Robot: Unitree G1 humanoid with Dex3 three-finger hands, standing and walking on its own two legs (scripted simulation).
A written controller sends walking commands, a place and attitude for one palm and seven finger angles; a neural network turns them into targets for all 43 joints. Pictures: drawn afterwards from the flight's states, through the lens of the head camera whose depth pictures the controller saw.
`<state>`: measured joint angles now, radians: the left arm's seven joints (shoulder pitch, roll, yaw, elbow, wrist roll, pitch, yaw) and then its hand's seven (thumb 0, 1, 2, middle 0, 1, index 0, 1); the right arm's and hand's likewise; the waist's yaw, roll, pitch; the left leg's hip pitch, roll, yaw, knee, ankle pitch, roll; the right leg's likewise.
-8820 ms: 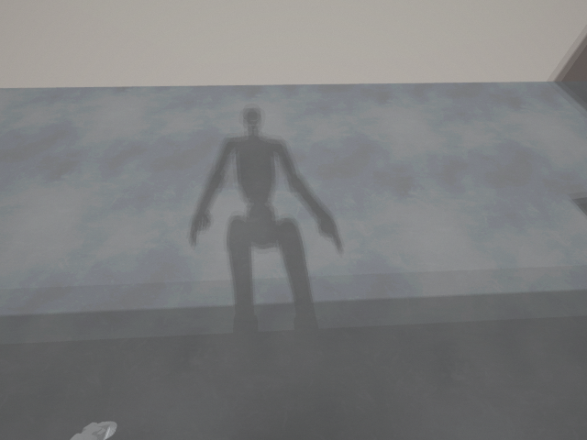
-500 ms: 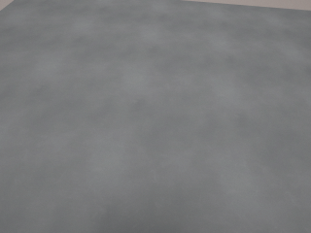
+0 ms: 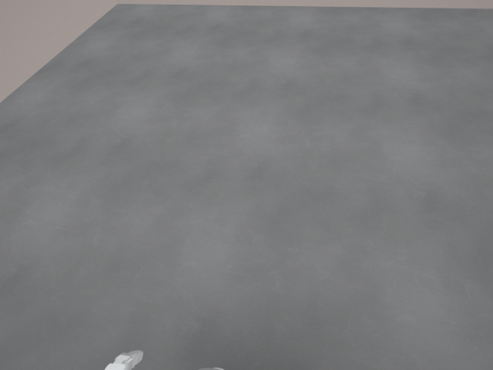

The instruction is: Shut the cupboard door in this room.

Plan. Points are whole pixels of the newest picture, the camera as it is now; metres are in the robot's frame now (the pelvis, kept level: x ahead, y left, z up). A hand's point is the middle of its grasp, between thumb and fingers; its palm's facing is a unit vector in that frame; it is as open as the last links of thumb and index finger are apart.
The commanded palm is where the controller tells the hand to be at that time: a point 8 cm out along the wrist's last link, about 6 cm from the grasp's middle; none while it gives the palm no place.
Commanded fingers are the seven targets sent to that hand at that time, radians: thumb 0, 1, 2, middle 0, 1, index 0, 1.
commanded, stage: turn or walk to find it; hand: left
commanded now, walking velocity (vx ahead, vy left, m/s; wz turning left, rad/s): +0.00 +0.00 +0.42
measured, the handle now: out of the picture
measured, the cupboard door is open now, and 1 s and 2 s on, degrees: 97 97 97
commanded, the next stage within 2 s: none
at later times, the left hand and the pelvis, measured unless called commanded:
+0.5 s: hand out of the picture -0.05 +0.26 -0.18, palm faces +0.26 -0.94 -0.25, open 7.4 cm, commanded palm none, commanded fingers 0.00 0.90 0.90 -0.20 -0.30 -0.20 -0.30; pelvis -0.03 +0.04 +0.00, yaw +12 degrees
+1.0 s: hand out of the picture -0.04 +0.20 -0.14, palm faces +0.42 -0.87 -0.27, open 7.4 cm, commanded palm none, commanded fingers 0.00 0.90 0.90 -0.20 -0.30 -0.20 -0.30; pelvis -0.04 +0.00 +0.01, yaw +25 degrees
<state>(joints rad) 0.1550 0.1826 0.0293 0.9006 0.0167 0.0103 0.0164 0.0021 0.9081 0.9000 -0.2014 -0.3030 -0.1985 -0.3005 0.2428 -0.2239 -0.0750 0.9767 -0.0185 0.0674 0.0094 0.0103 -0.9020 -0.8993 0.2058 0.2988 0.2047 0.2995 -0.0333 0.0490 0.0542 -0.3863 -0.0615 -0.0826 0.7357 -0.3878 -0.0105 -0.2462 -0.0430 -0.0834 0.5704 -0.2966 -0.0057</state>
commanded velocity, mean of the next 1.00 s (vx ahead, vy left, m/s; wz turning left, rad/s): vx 0.00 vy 0.00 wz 0.42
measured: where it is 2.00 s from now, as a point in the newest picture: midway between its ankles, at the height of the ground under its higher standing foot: outside the picture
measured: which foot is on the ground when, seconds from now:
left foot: up 0.00-0.36, down 0.38-0.84, up 0.86-1.00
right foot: down 0.00-0.38, up 0.40-0.80, down 0.82-1.00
